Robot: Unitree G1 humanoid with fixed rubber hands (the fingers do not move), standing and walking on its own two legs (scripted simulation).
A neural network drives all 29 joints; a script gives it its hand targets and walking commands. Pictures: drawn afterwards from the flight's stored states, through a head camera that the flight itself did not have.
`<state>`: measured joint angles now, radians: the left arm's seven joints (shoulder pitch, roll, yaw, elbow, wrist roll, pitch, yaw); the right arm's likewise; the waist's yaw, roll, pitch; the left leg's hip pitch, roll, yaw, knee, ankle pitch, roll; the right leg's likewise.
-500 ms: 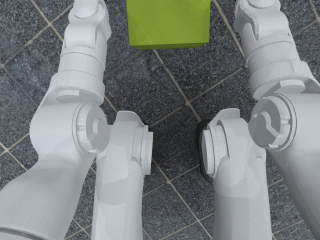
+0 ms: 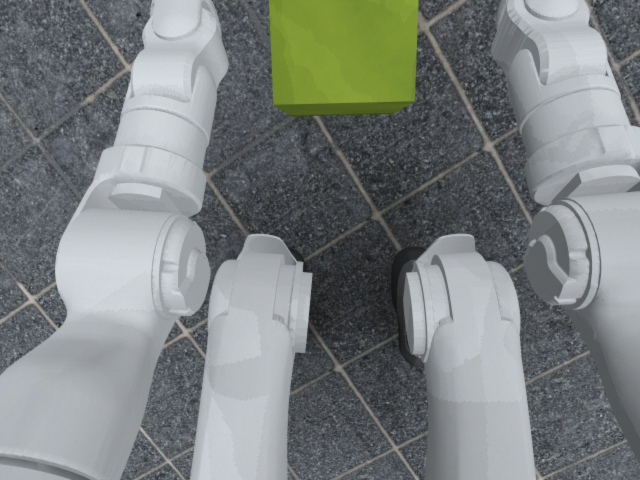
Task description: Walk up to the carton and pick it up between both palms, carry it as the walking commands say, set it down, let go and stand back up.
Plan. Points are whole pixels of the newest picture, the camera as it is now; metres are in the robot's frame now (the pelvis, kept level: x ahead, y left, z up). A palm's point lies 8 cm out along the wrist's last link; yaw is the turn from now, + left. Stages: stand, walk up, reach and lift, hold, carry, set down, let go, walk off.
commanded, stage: set down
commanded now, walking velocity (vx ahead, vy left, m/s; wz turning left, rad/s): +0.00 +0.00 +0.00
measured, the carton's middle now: (342, 8) +0.58 +0.01 -0.30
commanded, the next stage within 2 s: let go in 1.16 s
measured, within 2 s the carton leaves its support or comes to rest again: neither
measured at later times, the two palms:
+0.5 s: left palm out of the picture +0.55 +0.15 +0.00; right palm out of the picture +0.56 -0.16 +0.00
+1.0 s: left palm out of the picture +0.54 +0.16 +0.15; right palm out of the picture +0.55 -0.16 +0.15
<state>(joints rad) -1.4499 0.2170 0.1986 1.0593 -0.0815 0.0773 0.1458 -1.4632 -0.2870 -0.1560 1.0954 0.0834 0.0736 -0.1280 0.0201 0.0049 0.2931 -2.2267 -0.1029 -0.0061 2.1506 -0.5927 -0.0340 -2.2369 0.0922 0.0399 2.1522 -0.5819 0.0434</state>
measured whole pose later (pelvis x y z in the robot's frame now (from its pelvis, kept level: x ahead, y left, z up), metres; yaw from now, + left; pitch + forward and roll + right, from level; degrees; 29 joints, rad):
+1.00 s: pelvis +0.03 +0.00 +0.25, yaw -1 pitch +43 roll +1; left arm -1.13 0.11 0.36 0.82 0.10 0.14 0.10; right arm -1.16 -0.15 -0.34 0.86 -0.11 0.14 -0.09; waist 0.03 -0.01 0.00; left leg -1.57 -0.07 -0.06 1.17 -0.35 -0.02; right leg -1.58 0.07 0.07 1.17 -0.34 0.02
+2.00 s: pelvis +0.11 +0.00 +0.39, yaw -1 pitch +7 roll +0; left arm 0.14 0.18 0.07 0.47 0.01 0.01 -0.05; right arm 0.11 -0.18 -0.08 0.50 -0.03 0.01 0.05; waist 0.01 0.01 0.04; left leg -0.35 -0.05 -0.09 0.47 -0.24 0.01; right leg -0.35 0.04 0.08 0.44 -0.22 0.00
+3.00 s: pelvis +0.14 +0.00 +0.39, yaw -1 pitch +0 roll +0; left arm 0.16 0.33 0.03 0.78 0.03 0.01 0.03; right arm 0.17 -0.33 -0.03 0.77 -0.03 0.01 -0.03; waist 0.00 0.00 0.02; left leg -0.16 -0.04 -0.08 0.49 -0.32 0.01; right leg -0.16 0.05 0.08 0.48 -0.31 -0.01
